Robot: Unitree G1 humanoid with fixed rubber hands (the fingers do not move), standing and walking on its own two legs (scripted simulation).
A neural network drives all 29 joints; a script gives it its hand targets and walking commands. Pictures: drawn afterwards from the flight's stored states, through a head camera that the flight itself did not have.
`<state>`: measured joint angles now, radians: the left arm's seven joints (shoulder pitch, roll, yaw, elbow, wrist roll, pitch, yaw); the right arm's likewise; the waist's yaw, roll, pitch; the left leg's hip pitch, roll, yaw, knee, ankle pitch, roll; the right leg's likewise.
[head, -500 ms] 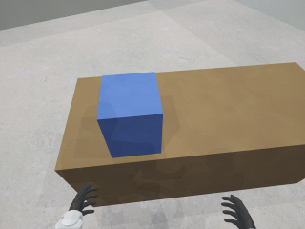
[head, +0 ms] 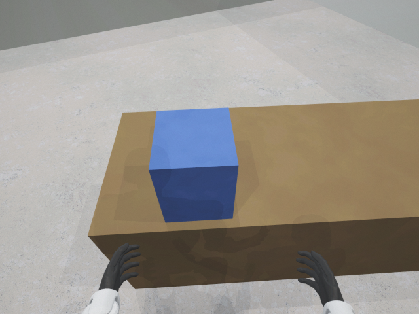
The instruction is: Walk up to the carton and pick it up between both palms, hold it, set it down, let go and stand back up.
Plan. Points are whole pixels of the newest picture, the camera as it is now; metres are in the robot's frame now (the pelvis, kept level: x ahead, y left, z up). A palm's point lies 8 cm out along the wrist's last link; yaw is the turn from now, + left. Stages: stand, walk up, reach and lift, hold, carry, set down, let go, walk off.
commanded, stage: reach and lift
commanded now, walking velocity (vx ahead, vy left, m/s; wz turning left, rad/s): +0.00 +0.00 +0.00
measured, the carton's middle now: (196, 166) +0.51 +0.06 -0.08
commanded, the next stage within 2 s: none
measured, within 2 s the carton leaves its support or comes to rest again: neither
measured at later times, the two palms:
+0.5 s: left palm (116, 261) +0.24 +0.21 -0.05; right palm (315, 257) +0.24 -0.19 -0.06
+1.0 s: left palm (120, 220) +0.32 +0.22 -0.02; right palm (306, 211) +0.33 -0.19 -0.02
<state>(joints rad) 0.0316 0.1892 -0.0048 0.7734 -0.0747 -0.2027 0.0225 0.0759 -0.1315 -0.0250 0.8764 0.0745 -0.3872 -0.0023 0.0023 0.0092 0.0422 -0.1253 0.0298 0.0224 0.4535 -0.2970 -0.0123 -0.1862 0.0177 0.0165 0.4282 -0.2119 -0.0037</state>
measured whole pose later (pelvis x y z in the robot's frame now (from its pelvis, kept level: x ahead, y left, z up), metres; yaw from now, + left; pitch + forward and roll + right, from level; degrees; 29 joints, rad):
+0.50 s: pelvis +0.00 +0.00 -0.01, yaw +1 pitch +2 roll -1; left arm -0.11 0.18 -0.02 0.93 -0.16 -0.50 0.02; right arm -0.13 -0.14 0.06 1.03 0.20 -0.62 -0.01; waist 0.01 0.02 -0.01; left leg -0.28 0.03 0.00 0.60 -0.36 -0.02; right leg -0.33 0.02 0.00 0.56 -0.27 -0.01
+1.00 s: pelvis -0.01 -0.01 -0.02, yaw +1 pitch +10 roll -1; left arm -0.47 0.24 -0.04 1.17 -0.26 -0.46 0.01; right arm -0.48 -0.18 0.10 1.16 0.30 -0.48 -0.05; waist 0.00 0.01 -0.11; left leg -0.50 0.03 -0.02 0.69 -0.37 -0.03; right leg -0.54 0.02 -0.02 0.64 -0.28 -0.01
